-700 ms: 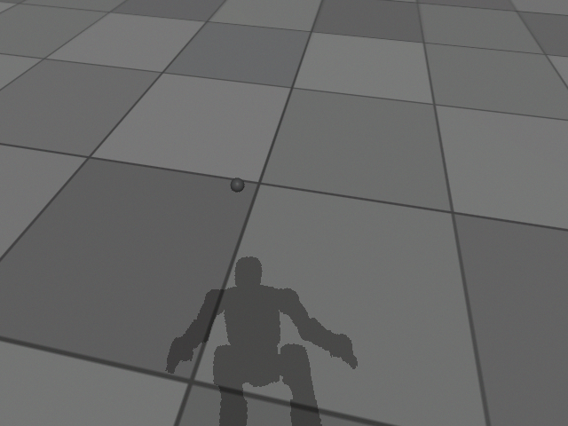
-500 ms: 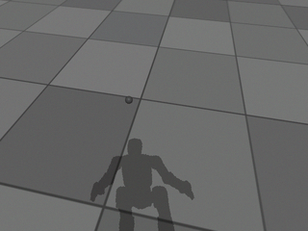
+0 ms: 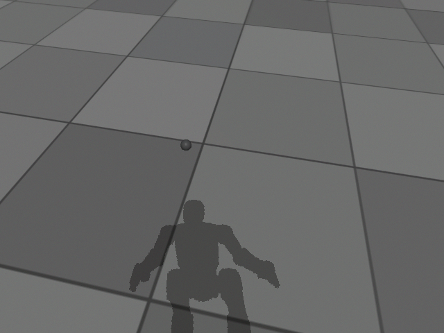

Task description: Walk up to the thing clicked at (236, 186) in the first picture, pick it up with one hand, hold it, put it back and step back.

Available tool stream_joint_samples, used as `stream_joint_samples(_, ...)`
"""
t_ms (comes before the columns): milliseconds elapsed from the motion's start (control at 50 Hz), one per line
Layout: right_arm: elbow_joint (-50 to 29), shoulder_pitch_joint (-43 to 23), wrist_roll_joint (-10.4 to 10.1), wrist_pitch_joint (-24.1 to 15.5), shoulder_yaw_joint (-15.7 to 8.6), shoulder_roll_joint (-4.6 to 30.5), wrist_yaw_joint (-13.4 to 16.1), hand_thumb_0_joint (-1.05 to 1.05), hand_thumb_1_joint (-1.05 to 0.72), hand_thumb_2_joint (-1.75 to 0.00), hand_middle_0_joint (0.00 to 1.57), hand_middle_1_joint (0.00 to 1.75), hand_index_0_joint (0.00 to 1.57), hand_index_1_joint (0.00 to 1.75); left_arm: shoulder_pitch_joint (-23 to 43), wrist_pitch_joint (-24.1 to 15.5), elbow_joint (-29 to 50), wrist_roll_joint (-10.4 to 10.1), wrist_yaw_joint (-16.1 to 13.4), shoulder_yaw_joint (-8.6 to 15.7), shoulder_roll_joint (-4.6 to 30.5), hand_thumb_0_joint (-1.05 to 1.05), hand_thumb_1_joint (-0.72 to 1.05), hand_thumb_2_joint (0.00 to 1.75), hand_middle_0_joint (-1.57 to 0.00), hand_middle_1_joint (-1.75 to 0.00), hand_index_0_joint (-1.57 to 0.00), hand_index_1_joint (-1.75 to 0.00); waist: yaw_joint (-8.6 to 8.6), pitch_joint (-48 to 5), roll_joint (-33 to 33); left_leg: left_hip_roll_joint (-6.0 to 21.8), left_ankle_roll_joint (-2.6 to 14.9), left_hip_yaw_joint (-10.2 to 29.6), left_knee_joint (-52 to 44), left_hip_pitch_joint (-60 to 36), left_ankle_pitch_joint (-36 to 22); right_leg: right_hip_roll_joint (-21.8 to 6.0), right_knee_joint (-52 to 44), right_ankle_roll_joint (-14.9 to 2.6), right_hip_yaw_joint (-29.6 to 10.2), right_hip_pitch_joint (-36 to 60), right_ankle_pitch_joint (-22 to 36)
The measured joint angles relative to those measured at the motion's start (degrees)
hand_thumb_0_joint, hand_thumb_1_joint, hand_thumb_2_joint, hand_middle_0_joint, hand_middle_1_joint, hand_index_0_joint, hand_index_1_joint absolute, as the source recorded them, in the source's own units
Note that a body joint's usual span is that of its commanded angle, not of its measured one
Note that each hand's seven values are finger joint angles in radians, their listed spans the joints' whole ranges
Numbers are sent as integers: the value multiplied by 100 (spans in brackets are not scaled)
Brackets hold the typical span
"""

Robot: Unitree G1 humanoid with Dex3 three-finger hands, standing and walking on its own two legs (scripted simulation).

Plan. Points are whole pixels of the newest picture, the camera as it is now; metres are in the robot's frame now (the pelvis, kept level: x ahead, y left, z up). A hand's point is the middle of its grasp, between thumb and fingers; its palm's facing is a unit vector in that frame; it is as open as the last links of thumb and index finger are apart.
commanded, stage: stand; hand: left
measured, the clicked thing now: (186, 144) +1.26 +0.19 -0.75
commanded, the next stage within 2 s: walk up in 0.42 s
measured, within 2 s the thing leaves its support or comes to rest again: neither
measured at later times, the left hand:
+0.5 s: hand out of the picture +0.08 +0.26 -0.16, palm faces -0.03 -0.94 -0.33, open 7.4 cm
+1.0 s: hand (121, 327) +0.16 +0.20 -0.14, palm faces +0.05 -0.92 -0.39, open 7.4 cm
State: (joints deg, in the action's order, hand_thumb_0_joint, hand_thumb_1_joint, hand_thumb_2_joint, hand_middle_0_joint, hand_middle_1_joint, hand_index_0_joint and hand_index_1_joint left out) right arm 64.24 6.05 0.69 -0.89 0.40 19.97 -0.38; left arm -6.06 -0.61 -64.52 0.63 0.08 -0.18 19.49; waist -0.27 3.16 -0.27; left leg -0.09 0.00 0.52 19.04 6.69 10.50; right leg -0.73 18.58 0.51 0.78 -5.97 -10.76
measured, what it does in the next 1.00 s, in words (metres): walks ahead: right foot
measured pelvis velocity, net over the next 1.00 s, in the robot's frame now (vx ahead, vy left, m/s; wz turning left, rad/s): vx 0.15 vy -0.08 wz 0.01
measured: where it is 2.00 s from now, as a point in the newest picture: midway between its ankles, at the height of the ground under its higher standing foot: (224, 243)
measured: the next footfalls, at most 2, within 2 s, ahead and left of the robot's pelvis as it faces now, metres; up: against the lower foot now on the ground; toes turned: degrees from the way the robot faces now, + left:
right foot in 0.72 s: +0.18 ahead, -0.19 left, +0.00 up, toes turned -5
left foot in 1.20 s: +0.40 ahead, +0.09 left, +0.00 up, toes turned +6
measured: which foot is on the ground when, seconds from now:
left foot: down 0.00-0.74, up 0.76-1.00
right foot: down 0.00-0.48, up 0.50-0.70, down 0.72-1.00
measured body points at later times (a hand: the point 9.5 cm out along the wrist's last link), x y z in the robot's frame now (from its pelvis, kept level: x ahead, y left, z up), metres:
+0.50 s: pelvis +0.01 +0.00 +0.00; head +0.01 +0.00 +0.45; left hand +0.08 +0.31 -0.13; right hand +0.08 -0.30 -0.13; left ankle +0.00 +0.12 -0.75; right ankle -0.01 -0.12 -0.74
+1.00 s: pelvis +0.15 -0.08 -0.01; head +0.15 -0.09 +0.44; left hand +0.16 +0.25 -0.11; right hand +0.23 -0.40 -0.13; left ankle +0.23 +0.07 -0.69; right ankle +0.14 -0.18 -0.75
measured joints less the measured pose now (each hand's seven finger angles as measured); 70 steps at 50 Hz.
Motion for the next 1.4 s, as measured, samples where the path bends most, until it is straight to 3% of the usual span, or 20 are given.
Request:
stream_joint_samples(420, 5, 14, 1, -2, -4, 12, 4, 1, -90, -90, 21, 30, 20, 29, -54, 5, 27, 2, 2, -11, 4, 1, 90, 90, -20, -30, -20, -30, 2, -17, 28, -30, 37, -29, -29, -32, 8, -31, -54, 38, -29, 37, 14)
stream_joint_samples(500, -237, 286, 108, -109, -243, 21, -187, 1, -90, -90, 21, 30, 20, 30, -292, -8, 222, 118, 209, 194, 115, 1, 90, 90, -21, -30, -20, -30, 0, -185, 86, -73, 236, -84, 349, 73, 604, -68, 1103, -151, -36, -413, -1279)
stream_joint_samples(560, -404, 524, 147, -207, -380, 86, -231, 1, -90, -90, 21, 30, 21, 30, -411, 12, 327, 150, 288, 309, 283, 1, 90, 90, -21, -30, -20, -30, 86, -205, 77, -24, 320, -81, 247, -23, 377, -58, 2213, -179, -30, -997, -1499)
stream_joint_samples(620, -483, 770, 173, -223, -455, 157, -256, 1, -90, -90, 21, 30, 21, 30, -425, -33, 463, 137, 364, 402, 491, 1, 90, 90, -20, -30, -20, -30, 155, -95, 146, 9, 223, -58, 129, -212, 419, -204, 2332, -165, -97, -1383, -1459)
stream_joint_samples(680, -508, 936, 188, -158, -524, 312, -305, 1, -90, -90, 21, 30, 21, 30, -483, -108, 613, 121, 428, 474, 597, 1, 91, 90, -20, -30, -20, -29, 175, 14, 95, 121, 69, -72, 232, -379, 611, -349, 1861, -135, -57, -1506, -1038)
stream_joint_samples(720, -529, 1022, 197, -90, -566, 430, -325, 1, -90, -90, 21, 30, 21, 30, -564, -180, 689, 115, 438, 530, 631, 1, 91, 90, -20, -30, -20, -29, 158, 38, 16, 225, 8, -73, 677, -358, 984, -374, 1420, -114, 37, -1358, -528)
stream_joint_samples(740, -536, 1054, 206, -49, -581, 497, -318, 1, -90, -90, 21, 30, 20, 30, -607, -232, 725, 116, 419, 561, 626, 1, 91, 90, -20, -30, -20, -29, 151, 50, -95, 337, 88, -19, 1124, -254, 1297, -296, 1398, -76, 125, -1292, -64)
stream_joint_samples(760, -528, 1070, 213, -2, -591, 554, -293, 1, -90, -90, 21, 30, 20, 30, -642, -288, 770, 135, 383, 595, 594, 1, 90, 90, -20, -30, -20, -30, 146, 59, -238, 410, 189, 139, 1804, -29, 1694, -199, 1573, -66, 249, -1282, -23)
stream_joint_samples(780, -514, 1075, 194, 59, -595, 578, -260, 1, -90, -90, 21, 30, 20, 30, -682, -327, 818, 163, 340, 608, 544, 1, 90, 90, -20, -30, -20, -30, 120, 48, -327, 312, 209, 364, 2575, 277, 1902, -152, 1735, -75, 348, -1262, -200)
stream_joint_samples(820, -512, 1042, 158, 135, -577, 580, -246, 1, -90, -90, 20, 30, 20, 29, -813, -314, 886, 165, 301, 559, 429, 1, 91, 90, -20, -30, -20, -29, -5, -4, -371, 12, 194, 462, 3684, 820, 1838, -133, 1707, -134, 391, -1078, -421)
stream_joint_samples(880, -621, 904, 61, 34, -526, 582, -302, 2, -90, -90, 20, 30, 20, 29, -1037, -303, 901, 107, 290, 448, 268, 1, 90, 90, -20, -30, -20, -30, -101, -14, -425, -85, 160, 333, 4208, 1496, 1292, -74, 1130, -193, 422, -605, -322)
stream_joint_samples(1040, -992, 810, 77, -17, -474, 451, -506, 1, -90, -90, 20, 30, 20, 29, -1365, -390, 1028, 44, 265, 381, 205, 1, 90, 90, -21, -30, -21, -30, -213, -5, -264, 225, -73, 419, 2967, 2290, 240, 29, 226, -206, 587, 276, -390)
stream_joint_samples(1160, -1123, 686, 126, -17, -480, 421, -579, 1, -90, -90, 20, 30, 20, 29, -1410, -413, 1219, 47, 274, 388, 328, 1, 90, 90, -21, -30, -21, -30, -244, 122, -102, 512, 33, -8, 1609, 1982, -111, -23, 389, 1, 729, 660, -984)
stream_joint_samples(1200, -1188, 636, 138, -60, -498, 421, -563, 1, -90, -90, 20, 30, 20, 29, -1453, -390, 1267, 33, 265, 370, 384, 1, 90, 90, -21, -30, -21, -30, -258, 110, -19, 444, 112, -170, 1286, 1718, -265, -136, 754, 88, 720, 665, -1370)
stream_joint_samples(1240, -1301, 511, 193, -180, -525, 345, -498, 1, -90, -90, 20, 30, 20, 29, -1402, -308, 1258, 2, 212, 365, 440, 1, 90, 90, -21, -30, -21, -30, -246, 238, 248, 233, 105, -376, 1565, 1651, -150, -470, 1907, -79, 533, 296, -1636)
stream_joint_samples(1320, -1605, 533, 42, -335, -475, 223, -372, 1, -90, -90, 21, 30, 20, 29, -1270, -175, 1226, -58, 162, 235, 424, 1, 90, 90, -20, -30, -20, -30, -19, 296, 157, 270, 153, -359, 1664, 1320, 305, -53, 4358, -312, -159, -979, -1610)
stream_joint_samples(1400, -1660, 783, -17, -361, -339, 113, -308, 1, -90, -90, 21, 30, 20, 30, -1184, -226, 1344, -122, 219, 259, 543, 1, 90, 90, -20, -30, -20, -29, 47, 216, 312, 166, 129, -476, 1078, 667, 336, -180, 4360, -263, -388, -1850, -979)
